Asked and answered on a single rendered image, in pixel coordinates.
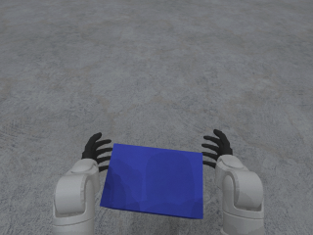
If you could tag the robot left forearm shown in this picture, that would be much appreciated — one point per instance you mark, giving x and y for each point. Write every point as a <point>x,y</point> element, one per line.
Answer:
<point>74,200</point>

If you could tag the carton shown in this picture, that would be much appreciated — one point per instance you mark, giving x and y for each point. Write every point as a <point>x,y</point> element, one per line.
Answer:
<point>155,181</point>

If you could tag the robot left hand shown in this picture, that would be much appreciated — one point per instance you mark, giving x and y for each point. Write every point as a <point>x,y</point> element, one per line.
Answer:
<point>91,152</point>

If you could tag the robot right hand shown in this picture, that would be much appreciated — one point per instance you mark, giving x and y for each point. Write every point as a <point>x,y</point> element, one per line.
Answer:
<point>222,149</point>

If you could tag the robot right forearm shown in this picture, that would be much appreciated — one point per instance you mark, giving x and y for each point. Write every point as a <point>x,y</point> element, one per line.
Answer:
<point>242,197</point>

